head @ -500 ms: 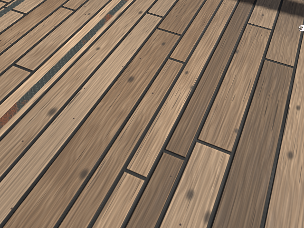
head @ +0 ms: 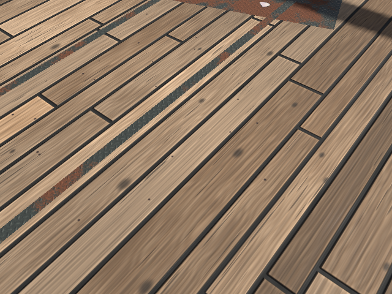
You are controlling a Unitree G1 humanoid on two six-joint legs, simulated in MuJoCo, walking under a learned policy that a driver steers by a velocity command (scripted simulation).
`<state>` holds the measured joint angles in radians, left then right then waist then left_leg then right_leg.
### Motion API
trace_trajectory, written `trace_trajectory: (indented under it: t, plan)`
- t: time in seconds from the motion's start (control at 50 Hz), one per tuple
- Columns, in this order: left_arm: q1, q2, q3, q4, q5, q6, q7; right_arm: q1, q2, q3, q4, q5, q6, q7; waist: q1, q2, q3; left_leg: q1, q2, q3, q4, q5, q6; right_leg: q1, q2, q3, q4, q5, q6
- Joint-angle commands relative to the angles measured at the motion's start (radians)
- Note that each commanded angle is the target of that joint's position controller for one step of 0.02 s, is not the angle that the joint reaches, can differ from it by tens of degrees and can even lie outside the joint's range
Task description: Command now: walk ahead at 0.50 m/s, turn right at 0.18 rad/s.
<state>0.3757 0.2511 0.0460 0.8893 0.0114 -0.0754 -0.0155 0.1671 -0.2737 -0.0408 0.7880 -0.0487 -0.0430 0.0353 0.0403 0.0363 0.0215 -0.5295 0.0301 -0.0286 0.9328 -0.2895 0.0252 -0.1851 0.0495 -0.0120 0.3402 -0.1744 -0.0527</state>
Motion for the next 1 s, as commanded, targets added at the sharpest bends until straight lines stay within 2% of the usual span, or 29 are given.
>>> trace_trajectory:
  t: [0.02,0.1,0.14,0.16,0.18,0.2,0.22,0.24,0.26,0.3,0.32,0.4,0.5,0.58,0.6,0.64,0.66,0.68,0.7,0.72,0.74,0.76,0.78,0.8,0.82,0.84,0.88,0.92,1.0]
  plan:
    - [-0.025,0.134,0.030,-0.055,-0.005,-0.010,-0.001,-0.039,-0.008,0.018,-0.074,0.008,-0.009,0.007,-0.033,-0.143,0.012,0.051,0.008,0.040,-0.189,0.096,-0.032,-0.069,-0.202,0.211,-0.174,0.145,-0.169]
    - [0.026,0.170,0.045,-0.046,-0.003,-0.001,-0.008,-0.113,-0.041,0.018,-0.104,0.022,-0.020,-0.006,-0.011,-0.133,-0.006,0.158,-0.021,0.050,-0.320,0.138,-0.041,-0.062,-0.221,0.256,-0.121,0.144,-0.146]
    - [0.014,0.181,0.051,-0.051,-0.004,0.004,-0.004,-0.070,-0.052,0.012,-0.098,0.022,-0.030,-0.017,-0.044,-0.122,-0.014,0.260,-0.032,0.043,-0.413,0.136,-0.033,-0.072,-0.219,0.287,-0.055,0.095,-0.122]
    - [0.015,0.173,0.051,-0.052,-0.005,0.006,-0.002,-0.012,-0.067,0.004,-0.079,0.017,-0.039,-0.025,-0.069,-0.096,-0.029,0.361,-0.036,0.037,-0.471,0.126,-0.023,-0.102,-0.189,0.282,0.019,0.079,-0.101]
    - [0.010,0.141,0.044,-0.062,-0.008,0.002,-0.001,0.092,-0.111,-0.011,-0.056,0.004,-0.053,-0.038,-0.113,-0.036,-0.085,0.512,0.037,-0.046,-0.521,0.070,0.004,-0.166,-0.128,0.246,0.174,0.049,-0.073]
    - [-0.001,0.050,0.022,-0.106,-0.026,-0.004,-0.001,0.225,-0.199,-0.031,-0.055,-0.019,-0.059,-0.052,-0.170,0.135,-0.207,0.707,0.293,-0.319,-0.617,-0.163,0.060,-0.313,-0.028,0.124,0.470,-0.147,-0.030]
    - [0.035,0.063,0.024,-0.135,-0.022,0.006,0.003,0.241,-0.264,-0.054,-0.037,-0.003,-0.039,-0.054,-0.137,0.269,-0.189,0.696,0.421,-0.608,-0.735,-0.329,0.138,-0.503,0.036,0.032,0.644,-0.382,-0.025]
    - [0.043,0.114,0.037,-0.104,0.002,0.025,0.006,0.181,-0.171,-0.035,-0.054,0.006,-0.033,-0.051,-0.103,0.124,-0.102,0.607,0.388,-0.566,-0.733,-0.380,0.149,-0.521,-0.041,0.080,0.751,-0.333,-0.040]
    - [0.019,0.102,0.038,-0.095,0.006,0.031,-0.005,0.121,-0.103,-0.018,-0.064,0.015,-0.038,-0.046,-0.077,0.065,-0.031,0.531,0.334,-0.440,-0.741,-0.270,0.137,-0.517,-0.071,0.088,0.763,-0.250,-0.037]
    - [-0.004,0.083,0.041,-0.094,0.015,0.045,-0.019,0.087,-0.052,-0.005,-0.060,0.019,-0.049,-0.046,-0.048,0.079,0.001,0.466,0.259,-0.240,-0.768,-0.017,0.108,-0.483,-0.108,0.070,0.750,-0.161,-0.013]
    - [-0.011,0.076,0.040,-0.095,0.022,0.054,-0.025,0.092,-0.049,-0.005,-0.053,0.021,-0.057,-0.047,-0.041,0.081,0.002,0.458,0.234,-0.173,-0.772,0.085,0.102,-0.477,-0.113,0.061,0.762,-0.127,-0.001]
    - [-0.111,0.058,0.036,-0.138,0.024,0.072,-0.041,0.160,-0.063,-0.016,-0.014,0.033,-0.074,-0.046,-0.040,0.050,-0.008,0.501,0.231,-0.029,-0.771,0.353,0.118,-0.551,-0.122,0.049,0.773,-0.023,0.027]
    - [-0.276,0.038,0.018,-0.200,0.023,0.075,-0.061,0.192,-0.068,-0.021,0.020,0.027,-0.068,-0.044,-0.062,0.052,0.040,0.493,0.208,0.116,-0.778,0.407,0.113,-0.545,-0.124,0.003,0.551,0.126,0.034]
    - [-0.388,0.040,0.006,-0.250,0.027,0.072,-0.073,0.239,-0.108,-0.033,0.050,0.027,-0.059,-0.049,-0.089,0.047,0.071,0.540,0.234,0.185,-0.755,0.477,0.097,-0.464,-0.107,-0.076,0.365,0.108,-0.015]
    - [-0.398,0.044,0.006,-0.258,0.029,0.071,-0.072,0.251,-0.115,-0.035,0.058,0.027,-0.053,-0.051,-0.091,0.046,0.072,0.567,0.239,0.203,-0.728,0.539,0.091,-0.444,-0.094,-0.096,0.335,0.075,-0.032]
    - [-0.373,0.058,0.012,-0.259,0.033,0.071,-0.063,0.258,-0.142,-0.040,0.070,0.026,-0.040,-0.057,-0.071,0.063,0.040,0.611,0.243,0.246,-0.609,0.836,0.076,-0.354,-0.037,-0.140,0.297,-0.021,-0.074]
    - [-0.317,0.072,0.019,-0.248,0.035,0.069,-0.056,0.261,-0.162,-0.044,0.076,0.026,-0.031,-0.059,-0.043,0.072,-0.001,0.626,0.244,0.261,-0.495,0.981,0.072,-0.278,0.002,-0.155,0.284,-0.075,-0.098]
    - [-0.208,0.091,0.031,-0.218,0.037,0.061,-0.047,0.260,-0.176,-0.047,0.077,0.027,-0.021,-0.060,0.005,0.065,-0.068,0.605,0.240,0.272,-0.322,1.016,0.068,-0.147,0.043,-0.153,0.245,-0.095,-0.126]
    - [-0.038,0.129,0.052,-0.162,0.046,0.052,-0.032,0.249,-0.174,-0.045,0.065,0.028,-0.016,-0.060,0.083,0.015,-0.167,0.473,0.217,0.289,-0.074,0.853,0.041,0.098,0.043,-0.101,0.178,-0.067,-0.161]
    - [0.037,0.240,0.082,-0.152,0.051,0.051,-0.014,0.284,-0.078,-0.022,0.014,0.031,-0.019,-0.050,0.073,-0.155,-0.278,0.139,0.143,0.281,0.251,0.229,0.000,0.399,-0.229,0.272,0.149,-0.204,-0.239]
    - [0.020,0.318,0.099,-0.183,0.015,0.060,-0.009,0.235,-0.081,-0.024,-0.054,0.031,-0.030,-0.036,0.057,-0.253,-0.359,-0.154,-0.050,0.118,0.506,-0.276,-0.046,0.530,-0.420,0.806,-0.028,-0.136,-0.367]
    - [0.020,0.289,0.096,-0.169,0.002,0.071,-0.001,0.105,-0.123,-0.031,-0.079,0.024,-0.036,-0.032,0.088,-0.105,-0.239,-0.267,0.011,0.000,0.515,-0.171,-0.036,0.476,-0.381,0.669,-0.057,-0.052,-0.338]
    - [-0.028,0.235,0.081,-0.157,-0.003,0.069,0.008,0.095,-0.101,-0.021,-0.082,0.035,-0.048,-0.030,0.045,-0.075,-0.115,-0.255,0.054,0.005,0.441,-0.072,-0.029,0.332,-0.355,0.523,-0.054,0.066,-0.309]
    - [-0.071,0.185,0.066,-0.155,-0.003,0.062,0.010,0.119,-0.094,-0.020,-0.063,0.032,-0.051,-0.033,-0.008,-0.026,-0.047,-0.179,0.087,0.004,0.337,-0.035,-0.028,0.195,-0.293,0.421,-0.065,0.191,-0.260]
    - [-0.105,0.162,0.058,-0.158,-0.009,0.055,0.013,0.136,-0.093,-0.020,-0.059,0.014,-0.036,-0.033,-0.046,-0.030,-0.025,-0.108,0.100,-0.002,0.282,-0.036,-0.038,0.103,-0.242,0.353,-0.076,0.273,-0.238]
    - [-0.128,0.144,0.051,-0.166,-0.010,0.047,0.011,0.168,-0.087,-0.018,-0.048,0.002,-0.017,-0.030,-0.070,-0.041,-0.037,-0.051,0.104,-0.001,0.251,-0.033,-0.048,0.054,-0.210,0.307,-0.089,0.313,-0.229]
    - [-0.105,0.151,0.051,-0.158,-0.013,0.028,0.005,0.166,-0.072,-0.017,-0.055,-0.005,0.010,-0.023,-0.081,-0.048,-0.051,-0.036,0.092,0.015,0.203,-0.017,-0.064,0.019,-0.179,0.276,-0.101,0.371,-0.235]
    - [-0.070,0.170,0.056,-0.149,-0.011,0.022,0.003,0.104,-0.061,-0.015,-0.078,-0.002,0.019,-0.019,-0.066,-0.058,-0.028,-0.075,0.088,0.026,0.130,0.052,-0.076,-0.001,-0.160,0.272,-0.127,0.317,-0.227]
    - [0.020,0.170,0.057,-0.129,-0.013,0.023,0.006,-0.070,-0.060,-0.010,-0.132,0.003,0.018,-0.016,-0.003,-0.087,0.015,-0.166,0.072,0.019,-0.064,0.205,-0.087,0.059,-0.146,0.305,-0.134,0.263,-0.196]
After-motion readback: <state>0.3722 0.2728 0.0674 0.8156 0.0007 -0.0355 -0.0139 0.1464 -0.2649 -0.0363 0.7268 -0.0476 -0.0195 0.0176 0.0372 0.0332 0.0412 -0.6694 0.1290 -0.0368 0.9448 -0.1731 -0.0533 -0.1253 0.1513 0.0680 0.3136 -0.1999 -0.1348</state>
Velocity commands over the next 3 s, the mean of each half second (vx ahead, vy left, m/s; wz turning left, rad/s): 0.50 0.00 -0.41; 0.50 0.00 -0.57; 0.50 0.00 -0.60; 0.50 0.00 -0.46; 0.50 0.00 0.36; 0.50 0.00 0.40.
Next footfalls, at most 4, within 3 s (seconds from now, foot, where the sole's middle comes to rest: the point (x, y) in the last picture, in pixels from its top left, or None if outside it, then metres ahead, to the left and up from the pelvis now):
0.18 left None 0.22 0.12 -0.78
0.70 right None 0.44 -0.15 -0.78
1.24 left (267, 215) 0.79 -0.19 -0.78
1.76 right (362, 222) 0.77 -0.54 -0.78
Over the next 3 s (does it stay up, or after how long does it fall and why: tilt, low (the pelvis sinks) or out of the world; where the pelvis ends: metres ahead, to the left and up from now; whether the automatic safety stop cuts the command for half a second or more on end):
stays up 1.12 -0.96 0.00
